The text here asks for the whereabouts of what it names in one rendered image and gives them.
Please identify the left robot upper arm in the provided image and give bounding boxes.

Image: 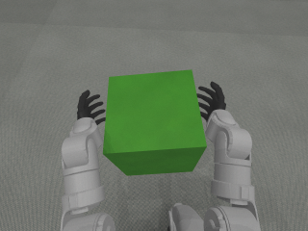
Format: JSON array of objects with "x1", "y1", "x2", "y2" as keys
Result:
[{"x1": 63, "y1": 212, "x2": 116, "y2": 231}]

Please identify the carton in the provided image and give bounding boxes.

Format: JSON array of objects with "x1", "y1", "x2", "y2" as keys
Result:
[{"x1": 103, "y1": 69, "x2": 207, "y2": 176}]

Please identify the left robot hand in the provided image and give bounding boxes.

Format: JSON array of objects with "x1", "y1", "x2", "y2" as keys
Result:
[{"x1": 77, "y1": 90, "x2": 106, "y2": 125}]

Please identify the robot left forearm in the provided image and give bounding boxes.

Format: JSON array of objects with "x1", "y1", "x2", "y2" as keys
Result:
[{"x1": 60, "y1": 117, "x2": 106, "y2": 231}]

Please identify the right robot upper arm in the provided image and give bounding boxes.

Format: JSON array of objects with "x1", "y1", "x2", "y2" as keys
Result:
[{"x1": 203, "y1": 205, "x2": 261, "y2": 231}]

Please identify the robot right forearm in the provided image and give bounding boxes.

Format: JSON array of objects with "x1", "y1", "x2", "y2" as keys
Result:
[{"x1": 205, "y1": 109, "x2": 261, "y2": 231}]

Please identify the robot right thigh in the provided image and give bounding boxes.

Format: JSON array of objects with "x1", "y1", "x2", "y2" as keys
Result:
[{"x1": 167, "y1": 205, "x2": 204, "y2": 231}]

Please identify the right robot hand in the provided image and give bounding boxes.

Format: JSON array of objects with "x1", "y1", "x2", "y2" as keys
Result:
[{"x1": 196, "y1": 81, "x2": 226, "y2": 122}]

